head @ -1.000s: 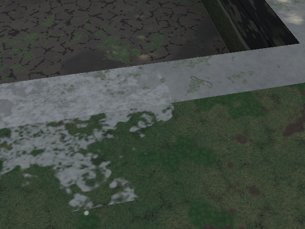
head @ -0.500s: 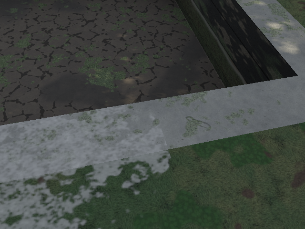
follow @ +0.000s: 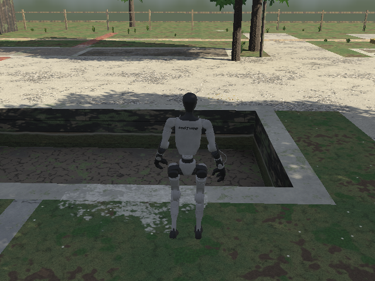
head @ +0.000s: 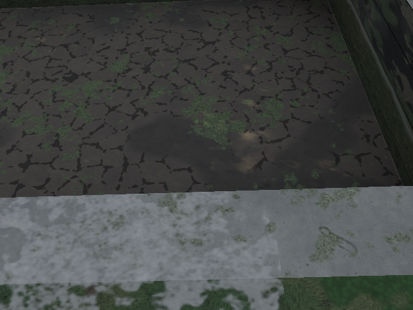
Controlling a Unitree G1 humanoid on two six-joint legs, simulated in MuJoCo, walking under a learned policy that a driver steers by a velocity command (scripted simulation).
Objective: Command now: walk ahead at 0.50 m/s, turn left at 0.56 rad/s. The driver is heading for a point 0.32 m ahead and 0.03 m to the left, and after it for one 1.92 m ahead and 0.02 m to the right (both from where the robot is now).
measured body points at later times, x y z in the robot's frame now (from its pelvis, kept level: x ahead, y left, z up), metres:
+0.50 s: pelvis +0.24 +0.07 -0.01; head +0.27 +0.08 +0.44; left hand +0.19 +0.32 -0.15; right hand +0.45 -0.14 -0.12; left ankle +0.27 +0.13 -0.74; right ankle +0.15 -0.09 -0.64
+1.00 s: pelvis +0.47 +0.07 -0.03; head +0.49 +0.06 +0.42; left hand +0.62 +0.31 -0.14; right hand +0.48 -0.19 -0.17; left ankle +0.31 +0.16 -0.66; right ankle +0.54 +0.03 -0.74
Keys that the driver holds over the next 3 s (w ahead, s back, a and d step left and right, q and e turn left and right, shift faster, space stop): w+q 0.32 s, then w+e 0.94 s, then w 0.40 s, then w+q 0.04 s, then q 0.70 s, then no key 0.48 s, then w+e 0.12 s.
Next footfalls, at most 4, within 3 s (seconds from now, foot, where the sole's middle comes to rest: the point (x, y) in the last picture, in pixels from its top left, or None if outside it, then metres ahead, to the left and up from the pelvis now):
0.38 left None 0.31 0.14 -0.78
0.96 right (212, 282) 0.58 0.02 -0.78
1.48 left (182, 230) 0.78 0.12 -0.78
1.88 right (231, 241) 0.72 -0.05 -0.78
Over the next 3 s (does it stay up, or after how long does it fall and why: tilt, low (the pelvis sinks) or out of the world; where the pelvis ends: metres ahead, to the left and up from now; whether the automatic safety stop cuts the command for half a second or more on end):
stays up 0.62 0.04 0.00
